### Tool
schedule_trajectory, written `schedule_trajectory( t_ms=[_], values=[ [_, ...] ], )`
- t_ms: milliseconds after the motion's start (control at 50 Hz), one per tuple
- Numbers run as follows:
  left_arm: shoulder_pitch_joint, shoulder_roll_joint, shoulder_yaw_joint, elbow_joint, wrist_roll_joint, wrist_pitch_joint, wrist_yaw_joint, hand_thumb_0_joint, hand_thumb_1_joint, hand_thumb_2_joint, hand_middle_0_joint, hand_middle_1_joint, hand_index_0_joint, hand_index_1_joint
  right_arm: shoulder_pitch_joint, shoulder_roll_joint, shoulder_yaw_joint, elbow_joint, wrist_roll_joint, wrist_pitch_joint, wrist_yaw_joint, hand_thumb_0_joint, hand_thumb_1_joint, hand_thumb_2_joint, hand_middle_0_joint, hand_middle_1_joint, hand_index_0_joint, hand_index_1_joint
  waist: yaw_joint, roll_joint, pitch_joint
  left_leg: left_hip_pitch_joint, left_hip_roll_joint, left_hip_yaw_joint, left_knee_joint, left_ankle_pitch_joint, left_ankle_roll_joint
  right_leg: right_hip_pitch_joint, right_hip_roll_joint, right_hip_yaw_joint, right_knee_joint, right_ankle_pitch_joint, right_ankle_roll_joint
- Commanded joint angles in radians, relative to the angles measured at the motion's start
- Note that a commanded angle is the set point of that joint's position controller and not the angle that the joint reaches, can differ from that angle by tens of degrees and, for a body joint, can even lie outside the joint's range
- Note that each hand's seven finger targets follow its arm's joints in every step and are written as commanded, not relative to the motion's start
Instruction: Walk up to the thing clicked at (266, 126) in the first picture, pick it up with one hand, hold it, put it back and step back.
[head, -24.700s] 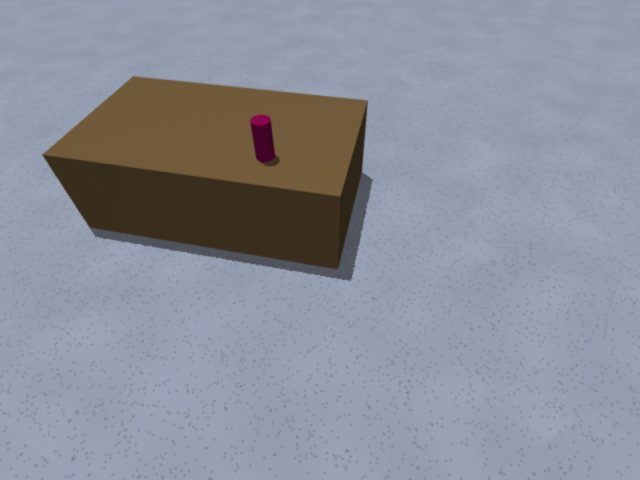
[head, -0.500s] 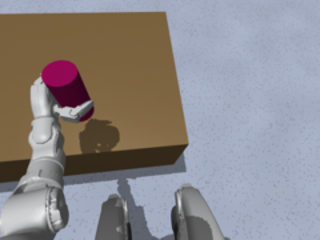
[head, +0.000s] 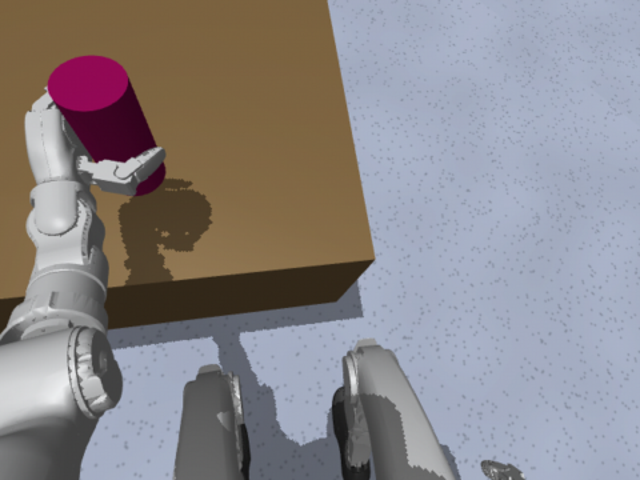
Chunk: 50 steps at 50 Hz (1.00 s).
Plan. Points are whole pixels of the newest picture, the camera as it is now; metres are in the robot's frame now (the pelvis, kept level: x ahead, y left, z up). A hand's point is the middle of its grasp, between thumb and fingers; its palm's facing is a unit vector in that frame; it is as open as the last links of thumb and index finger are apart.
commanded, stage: crouch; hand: left
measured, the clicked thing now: (116, 134) +0.53 +0.18 +0.00
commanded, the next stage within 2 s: lower in 0.02 s
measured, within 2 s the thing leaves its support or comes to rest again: rests again in 0.72 s
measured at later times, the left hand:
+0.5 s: hand (140, 154) +0.54 +0.18 -0.07, palm faces +0.13 -0.99 -0.06, open 9.9 cm
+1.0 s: hand (146, 160) +0.55 +0.18 -0.10, palm faces +0.12 -0.99 -0.07, open 10.0 cm
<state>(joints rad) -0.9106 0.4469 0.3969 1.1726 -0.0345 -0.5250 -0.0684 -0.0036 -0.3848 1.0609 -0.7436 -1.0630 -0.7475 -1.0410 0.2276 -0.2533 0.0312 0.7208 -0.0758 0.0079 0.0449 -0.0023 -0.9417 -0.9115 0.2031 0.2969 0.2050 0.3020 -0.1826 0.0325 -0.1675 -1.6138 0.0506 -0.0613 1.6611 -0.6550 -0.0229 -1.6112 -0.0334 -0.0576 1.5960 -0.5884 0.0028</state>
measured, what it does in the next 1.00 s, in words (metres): lowers itself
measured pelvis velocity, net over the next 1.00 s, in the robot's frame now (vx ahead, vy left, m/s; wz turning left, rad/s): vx -0.02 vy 0.00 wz -0.01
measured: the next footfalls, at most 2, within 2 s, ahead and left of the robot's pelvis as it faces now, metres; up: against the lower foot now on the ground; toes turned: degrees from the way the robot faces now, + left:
none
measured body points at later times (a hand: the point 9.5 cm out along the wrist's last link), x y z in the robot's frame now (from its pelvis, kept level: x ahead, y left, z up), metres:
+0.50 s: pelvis -0.01 +0.00 -0.06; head +0.21 +0.03 +0.33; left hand +0.53 +0.23 -0.06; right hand +0.00 -0.27 -0.18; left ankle +0.04 +0.13 -0.53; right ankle +0.06 -0.13 -0.53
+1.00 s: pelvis -0.02 +0.00 -0.11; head +0.21 +0.03 +0.28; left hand +0.54 +0.23 -0.09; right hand -0.01 -0.27 -0.23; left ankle +0.04 +0.13 -0.53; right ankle +0.06 -0.13 -0.53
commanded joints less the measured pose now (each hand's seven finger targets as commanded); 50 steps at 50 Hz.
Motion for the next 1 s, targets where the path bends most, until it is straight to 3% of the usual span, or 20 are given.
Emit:
schedule_trajectory(
  t_ms=[0, 60, 100, 140, 180, 220, 280, 320, 380, 420, 520, 620, 700, 740, 780, 860, 900, 920, 940, 980],
  values=[
    [-0.588, 0.281, 0.036, -0.331, -0.024, -0.120, 0.019, 0.000, 0.166, 1.257, -1.298, -1.385, -1.299, -1.398, 0.210, -0.178, -0.061, -0.023, 0.002, -0.006, -0.008, 0.000, -0.946, -0.916, 0.201, 0.300, 0.201, 0.300, -0.007, 0.207, -0.733, 0.471, -0.028, -0.009, -0.170, 0.391, 0.038, 0.384, 0.027, 0.031, -0.146, 0.334, -0.046],
    [-0.550, 0.223, -0.001, -0.224, -0.018, -0.099, 0.021, 0.000, 0.175, 1.255, -1.269, -1.370, -1.271, -1.381, 0.209, -0.184, -0.060, -0.022, 0.001, -0.008, -0.008, 0.000, -0.940, -0.915, 0.201, 0.301, 0.201, 0.301, -0.032, 0.169, -0.709, 0.435, -0.027, -0.007, -0.141, 0.383, 0.045, 0.362, 0.026, 0.034, -0.145, 0.345, -0.042],
    [-0.571, 0.322, 0.047, -0.263, -0.001, -0.107, 0.032, 0.000, 0.183, 1.248, -1.265, -1.355, -1.265, -1.368, 0.208, -0.195, -0.061, -0.026, -0.002, -0.004, -0.010, 0.000, -0.942, -0.915, 0.201, 0.301, 0.201, 0.301, -0.006, 0.211, -0.728, 0.450, -0.028, -0.009, -0.136, 0.416, 0.041, 0.339, 0.025, 0.030, -0.124, 0.349, -0.047],
    [-0.598, 0.304, 0.033, -0.293, 0.003, -0.109, 0.029, 0.000, 0.197, 1.250, -1.318, -1.405, -1.321, -1.414, 0.224, -0.185, -0.058, -0.023, -0.004, -0.001, -0.007, 0.000, -0.943, -0.914, 0.200, 0.300, 0.200, 0.300, -0.019, 0.203, -0.762, 0.441, -0.027, -0.008, -0.122, 0.420, 0.043, 0.367, 0.026, 0.032, -0.111, 0.372, -0.045],
    [-0.549, 0.241, 0.016, -0.165, -0.005, -0.098, 0.020, 0.000, 0.177, 1.263, -1.331, -1.429, -1.337, -1.436, 0.216, -0.181, -0.052, -0.017, -0.001, -0.004, -0.005, 0.000, -0.945, -0.914, 0.200, 0.300, 0.200, 0.300, -0.041, 0.161, -0.668, 0.378, -0.028, -0.015, -0.114, 0.377, 0.043, 0.315, 0.029, 0.021, -0.097, 0.336, -0.046],
    [-0.535, 0.281, 0.040, -0.123, 0.005, -0.107, 0.028, 0.000, 0.197, 1.271, -1.332, -1.430, -1.336, -1.438, 0.206, -0.193, -0.053, -0.024, -0.003, -0.006, -0.006, 0.000, -0.941, -0.914, 0.200, 0.300, 0.200, 0.300, -0.036, 0.140, -0.628, 0.291, -0.031, -0.003, -0.086, 0.336, 0.050, 0.283, 0.029, 0.026, -0.081, 0.309, -0.042],
    [-0.665, 0.372, 0.068, -0.275, 0.027, -0.144, 0.038, 0.000, 0.214, 1.290, -1.346, -1.457, -1.354, -1.461, 0.224, -0.189, -0.050, -0.029, -0.014, 0.000, 0.000, 0.000, -0.939, -0.912, 0.200, 0.300, 0.200, 0.300, -0.024, 0.215, -0.746, 0.326, -0.035, 0.001, -0.059, 0.337, 0.046, 0.287, 0.027, 0.038, -0.052, 0.300, -0.045],
    [-0.591, 0.281, 0.034, -0.152, 0.017, -0.129, 0.022, 0.000, 0.253, 1.311, -1.347, -1.466, -1.357, -1.469, 0.217, -0.190, -0.049, -0.029, -0.009, -0.005, 0.004, 0.000, -0.938, -0.913, 0.200, 0.300, 0.200, 0.300, -0.047, 0.169, -0.684, 0.288, -0.032, -0.007, -0.049, 0.308, 0.044, 0.244, 0.029, 0.024, -0.035, 0.279, -0.045],
    [-0.597, 0.347, 0.070, -0.153, 0.016, -0.134, 0.026, 0.000, 0.206, 1.308, -1.337, -1.458, -1.343, -1.465, 0.218, -0.209, -0.047, -0.039, -0.013, 0.000, 0.003, 0.000, -0.941, -0.914, 0.200, 0.300, 0.200, 0.300, -0.030, 0.190, -0.728, 0.252, -0.033, 0.002, -0.010, 0.331, 0.046, 0.233, 0.027, 0.029, 0.006, 0.303, -0.043],
    [-0.732, 0.409, 0.077, -0.336, 0.028, -0.150, 0.029, 0.000, 0.207, 1.314, -1.329, -1.460, -1.335, -1.468, 0.234, -0.204, -0.050, -0.040, -0.020, 0.004, 0.005, 0.000, -0.942, -0.915, 0.200, 0.300, 0.200, 0.300, -0.028, 0.279, -0.851, 0.327, -0.033, 0.005, 0.007, 0.370, 0.040, 0.249, 0.025, 0.040, 0.026, 0.327, -0.044],
    [-0.632, 0.328, 0.043, -0.183, 0.026, -0.105, 0.019, 0.000, 0.172, 1.293, -1.300, -1.425, -1.301, -1.437, 0.231, -0.215, -0.048, -0.041, -0.014, 0.010, 0.002, 0.000, -0.952, -0.918, 0.200, 0.300, 0.200, 0.300, -0.056, 0.233, -0.765, 0.258, -0.031, -0.005, 0.017, 0.331, 0.037, 0.186, 0.025, 0.017, 0.053, 0.286, -0.046],
    [-0.742, 0.405, 0.060, -0.359, 0.030, -0.102, 0.021, 0.000, 0.222, 1.289, -1.300, -1.422, -1.304, -1.431, 0.245, -0.219, -0.051, -0.030, -0.016, 0.016, -0.001, 0.000, -0.940, -0.914, 0.200, 0.300, 0.200, 0.300, -0.045, 0.292, -0.845, 0.300, -0.030, -0.003, 0.062, 0.344, 0.034, 0.160, 0.021, 0.019, 0.096, 0.288, -0.048],
    [-0.627, 0.322, 0.030, -0.145, 0.021, -0.063, 0.018, 0.000, 0.168, 1.283, -1.289, -1.413, -1.290, -1.425, 0.227, -0.220, -0.044, -0.040, -0.008, 0.016, -0.006, 0.000, -0.940, -0.915, 0.200, 0.301, 0.200, 0.301, -0.072, 0.191, -0.711, 0.159, -0.034, 0.003, 0.080, 0.268, 0.046, 0.133, 0.020, 0.017, 0.090, 0.245, -0.039],
    [-0.699, 0.407, 0.070, -0.251, 0.032, -0.083, 0.034, 0.000, 0.174, 1.293, -1.281, -1.417, -1.283, -1.428, 0.226, -0.218, -0.048, -0.043, -0.013, 0.020, -0.008, 0.000, -0.930, -0.912, 0.200, 0.301, 0.200, 0.301, -0.047, 0.218, -0.753, 0.137, -0.037, 0.017, 0.094, 0.246, 0.046, 0.149, 0.020, 0.029, 0.100, 0.229, -0.037],
    [-0.749, 0.390, 0.049, -0.307, 0.039, -0.084, 0.030, 0.000, 0.218, 1.301, -1.306, -1.443, -1.315, -1.448, 0.238, -0.215, -0.044, -0.038, -0.016, 0.021, -0.004, 0.000, -0.925, -0.910, 0.201, 0.301, 0.200, 0.301, -0.053, 0.265, -0.795, 0.184, -0.037, 0.015, 0.101, 0.270, 0.039, 0.143, 0.019, 0.023, 0.122, 0.243, -0.042],
    [-0.671, 0.322, 0.027, -0.152, 0.041, -0.053, 0.017, 0.000, 0.191, 1.309, -1.301, -1.438, -1.306, -1.447, 0.235, -0.223, -0.043, -0.035, -0.010, 0.024, -0.005, 0.000, -0.924, -0.910, 0.200, 0.301, 0.200, 0.301, -0.071, 0.212, -0.701, 0.132, -0.038, 0.007, 0.113, 0.265, 0.042, 0.079, 0.017, 0.008, 0.136, 0.238, -0.043],
    [-0.699, 0.389, 0.061, -0.203, 0.049, -0.060, 0.023, 0.000, 0.190, 1.311, -1.321, -1.447, -1.325, -1.457, 0.239, -0.227, -0.047, -0.034, -0.014, 0.027, -0.004, 0.000, -0.925, -0.910, 0.200, 0.301, 0.200, 0.301, -0.049, 0.219, -0.735, 0.111, -0.041, 0.017, 0.130, 0.266, 0.042, 0.099, 0.018, 0.014, 0.153, 0.243, -0.042],
    [-0.672, 0.349, 0.041, -0.142, 0.047, -0.051, 0.018, 0.000, 0.195, 1.302, -1.318, -1.449, -1.325, -1.455, 0.232, -0.231, -0.048, -0.046, -0.012, 0.027, -0.003, 0.000, -0.925, -0.909, 0.200, 0.301, 0.200, 0.301, -0.063, 0.195, -0.730, 0.113, -0.041, 0.014, 0.138, 0.264, 0.046, 0.091, 0.017, 0.011, 0.151, 0.242, -0.040],
    [-0.735, 0.351, 0.037, -0.218, 0.046, -0.057, 0.015, 0.000, 0.220, 1.327, -1.331, -1.467, -1.338, -1.474, 0.243, -0.227, -0.050, -0.044, -0.013, 0.027, -0.001, 0.000, -0.916, -0.907, 0.200, 0.301, 0.200, 0.301, -0.071, 0.212, -0.741, 0.109, -0.040, 0.016, 0.135, 0.247, 0.043, 0.088, 0.020, 0.011, 0.154, 0.230, -0.040],
    [-0.718, 0.362, 0.040, -0.170, 0.057, -0.046, 0.018, 0.000, 0.220, 1.328, -1.331, -1.467, -1.339, -1.474, 0.234, -0.226, -0.051, -0.041, -0.013, 0.030, -0.005, 0.000, -0.916, -0.907, 0.201, 0.301, 0.200, 0.301, -0.075, 0.199, -0.703, 0.072, -0.042, 0.023, 0.145, 0.208, 0.046, 0.080, 0.018, 0.016, 0.150, 0.202, -0.036]
  ],
)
